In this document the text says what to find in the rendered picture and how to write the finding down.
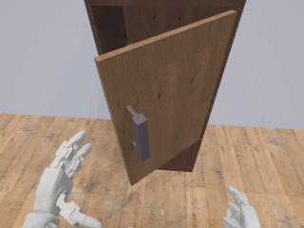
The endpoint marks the robot left forearm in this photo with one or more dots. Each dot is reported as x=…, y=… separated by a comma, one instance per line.
x=39, y=219

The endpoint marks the left robot hand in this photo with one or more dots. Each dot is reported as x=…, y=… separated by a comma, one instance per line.
x=57, y=177

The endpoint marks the cupboard door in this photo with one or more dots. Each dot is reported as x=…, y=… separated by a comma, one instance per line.
x=169, y=78

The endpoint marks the right robot hand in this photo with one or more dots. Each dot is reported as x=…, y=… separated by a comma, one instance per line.
x=245, y=216

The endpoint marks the handle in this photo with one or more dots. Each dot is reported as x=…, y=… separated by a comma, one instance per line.
x=140, y=129

